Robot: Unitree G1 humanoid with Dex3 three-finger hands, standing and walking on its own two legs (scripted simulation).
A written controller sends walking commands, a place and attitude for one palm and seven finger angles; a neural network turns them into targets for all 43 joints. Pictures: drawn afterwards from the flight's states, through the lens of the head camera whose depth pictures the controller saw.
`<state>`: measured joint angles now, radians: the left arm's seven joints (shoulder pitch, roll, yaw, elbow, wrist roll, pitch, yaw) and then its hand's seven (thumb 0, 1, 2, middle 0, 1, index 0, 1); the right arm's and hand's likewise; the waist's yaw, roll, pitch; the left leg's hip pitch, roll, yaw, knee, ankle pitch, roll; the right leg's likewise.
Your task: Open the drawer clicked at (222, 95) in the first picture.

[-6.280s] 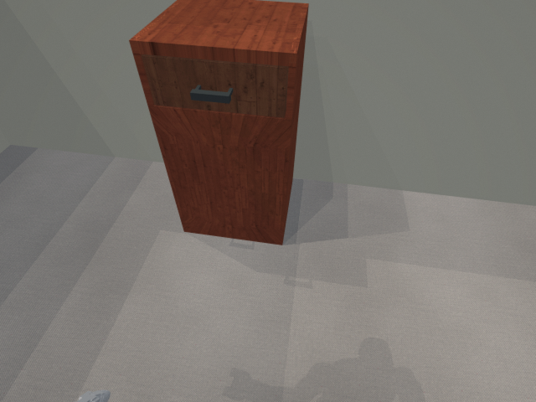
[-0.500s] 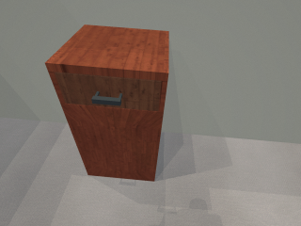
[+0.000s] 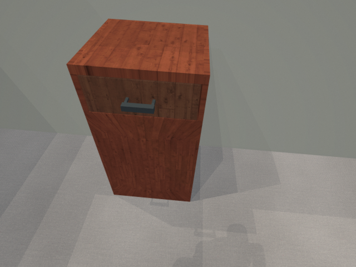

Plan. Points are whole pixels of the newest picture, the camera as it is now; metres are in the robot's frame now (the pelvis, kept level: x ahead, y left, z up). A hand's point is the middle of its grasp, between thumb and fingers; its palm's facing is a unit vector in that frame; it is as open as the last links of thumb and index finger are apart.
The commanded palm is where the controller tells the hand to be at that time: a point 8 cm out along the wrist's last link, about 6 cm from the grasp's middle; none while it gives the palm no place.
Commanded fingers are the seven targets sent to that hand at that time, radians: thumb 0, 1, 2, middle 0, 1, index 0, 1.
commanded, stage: come to a stop and stand still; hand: left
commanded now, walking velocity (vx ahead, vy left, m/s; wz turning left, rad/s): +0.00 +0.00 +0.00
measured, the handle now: (139, 104) +0.64 +0.18 -0.01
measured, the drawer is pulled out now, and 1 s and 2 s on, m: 0.00 0.00 0.00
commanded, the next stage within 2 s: look again from close up in 0.18 s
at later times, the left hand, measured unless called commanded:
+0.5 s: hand out of the picture -0.02 +0.13 -0.18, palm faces +0.06 -0.99 -0.14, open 7.4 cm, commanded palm none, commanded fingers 0.00 0.90 0.90 -0.20 -0.30 -0.20 -0.30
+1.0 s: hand out of the picture +0.01 +0.14 -0.18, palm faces +0.06 -0.99 -0.14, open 7.4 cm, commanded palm none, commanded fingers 0.00 0.90 0.90 -0.20 -0.30 -0.20 -0.30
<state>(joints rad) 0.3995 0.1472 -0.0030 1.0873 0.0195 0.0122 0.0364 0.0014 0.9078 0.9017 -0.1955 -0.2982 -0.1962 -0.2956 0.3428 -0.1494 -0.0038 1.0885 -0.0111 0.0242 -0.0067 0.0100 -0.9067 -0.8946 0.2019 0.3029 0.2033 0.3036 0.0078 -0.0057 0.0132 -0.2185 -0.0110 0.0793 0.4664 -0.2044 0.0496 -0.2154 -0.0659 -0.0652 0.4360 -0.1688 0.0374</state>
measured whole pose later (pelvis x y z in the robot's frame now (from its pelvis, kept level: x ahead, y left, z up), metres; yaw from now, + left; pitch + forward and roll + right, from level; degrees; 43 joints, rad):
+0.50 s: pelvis +0.00 -0.02 +0.00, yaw +0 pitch -1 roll -1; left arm 0.38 0.09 0.01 1.08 0.02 -0.01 0.04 0.00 0.91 0.90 -0.20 -0.30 -0.20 -0.30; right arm 0.33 -0.12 -0.01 1.09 -0.02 0.02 -0.01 0.01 -0.91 -0.89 0.20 0.30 0.20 0.30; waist 0.00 0.00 0.00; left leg -0.26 0.02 0.07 0.50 -0.22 0.03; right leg -0.26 -0.04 -0.07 0.46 -0.18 0.01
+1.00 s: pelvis +0.03 -0.01 +0.00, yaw -1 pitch -2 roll -1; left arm 0.36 0.11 0.01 1.09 0.02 -0.01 0.03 0.00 0.91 0.90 -0.20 -0.30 -0.20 -0.30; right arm 0.33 -0.12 -0.01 1.12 -0.02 0.01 -0.01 0.01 -0.91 -0.89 0.20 0.30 0.20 0.30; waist 0.01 0.00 -0.01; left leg -0.21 0.01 0.08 0.49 -0.26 0.03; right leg -0.20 -0.04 -0.07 0.46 -0.23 0.02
